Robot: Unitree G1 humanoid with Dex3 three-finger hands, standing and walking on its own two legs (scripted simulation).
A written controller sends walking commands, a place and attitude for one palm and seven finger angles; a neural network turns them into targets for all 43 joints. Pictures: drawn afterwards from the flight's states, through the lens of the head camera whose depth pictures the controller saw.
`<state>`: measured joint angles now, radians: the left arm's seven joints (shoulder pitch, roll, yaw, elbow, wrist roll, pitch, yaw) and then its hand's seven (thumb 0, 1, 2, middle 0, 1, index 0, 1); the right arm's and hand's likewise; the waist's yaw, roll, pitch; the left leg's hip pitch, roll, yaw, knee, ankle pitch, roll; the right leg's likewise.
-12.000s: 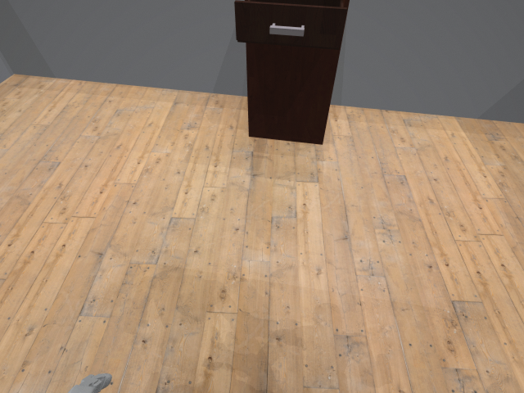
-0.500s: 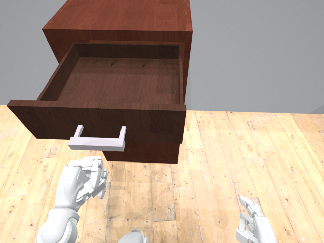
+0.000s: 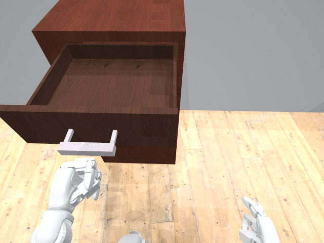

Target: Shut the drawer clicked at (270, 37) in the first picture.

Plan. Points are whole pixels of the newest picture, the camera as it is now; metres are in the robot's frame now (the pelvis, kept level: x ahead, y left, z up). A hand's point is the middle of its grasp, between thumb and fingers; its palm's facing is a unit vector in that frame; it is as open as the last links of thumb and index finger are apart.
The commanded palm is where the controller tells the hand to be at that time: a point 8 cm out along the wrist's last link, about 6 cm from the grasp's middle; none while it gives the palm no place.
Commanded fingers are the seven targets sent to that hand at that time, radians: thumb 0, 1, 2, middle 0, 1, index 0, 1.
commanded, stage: push the drawer shut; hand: left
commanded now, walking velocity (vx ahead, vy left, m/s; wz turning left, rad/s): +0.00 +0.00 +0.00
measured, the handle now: (90, 141) +0.34 +0.19 +0.07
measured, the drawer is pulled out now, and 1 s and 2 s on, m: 0.29 0.23 0.10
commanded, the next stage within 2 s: none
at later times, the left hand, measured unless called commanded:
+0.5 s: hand (96, 171) +0.27 +0.16 +0.06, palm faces -0.04 -1.00 -0.07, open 3.1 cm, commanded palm +0.27 +0.21 +0.07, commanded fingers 0.00 0.90 0.90 -1.40 -1.60 -1.40 -1.60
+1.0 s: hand (102, 147) +0.33 +0.16 +0.06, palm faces -0.05 -1.00 -0.06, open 3.1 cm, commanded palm +0.33 +0.21 +0.07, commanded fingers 0.00 0.90 0.90 -1.40 -1.60 -1.40 -1.60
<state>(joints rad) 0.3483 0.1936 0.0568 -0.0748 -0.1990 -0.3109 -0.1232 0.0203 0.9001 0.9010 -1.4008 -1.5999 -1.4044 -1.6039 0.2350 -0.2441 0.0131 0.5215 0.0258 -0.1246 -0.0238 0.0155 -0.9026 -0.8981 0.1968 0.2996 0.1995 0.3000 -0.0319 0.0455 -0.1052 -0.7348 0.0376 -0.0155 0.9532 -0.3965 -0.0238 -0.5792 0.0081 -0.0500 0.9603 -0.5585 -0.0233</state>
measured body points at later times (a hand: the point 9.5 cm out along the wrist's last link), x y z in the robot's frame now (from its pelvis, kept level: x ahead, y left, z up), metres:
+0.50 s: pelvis +0.00 +0.00 +0.00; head +0.04 -0.01 +0.45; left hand +0.26 +0.21 +0.07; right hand +0.15 -0.25 -0.09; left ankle +0.04 +0.14 -0.68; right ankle -0.05 -0.10 -0.68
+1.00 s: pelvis -0.03 +0.01 +0.00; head +0.02 +0.01 +0.45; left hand +0.33 +0.21 +0.07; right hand +0.10 -0.24 -0.10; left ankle +0.04 +0.14 -0.68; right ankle -0.05 -0.10 -0.68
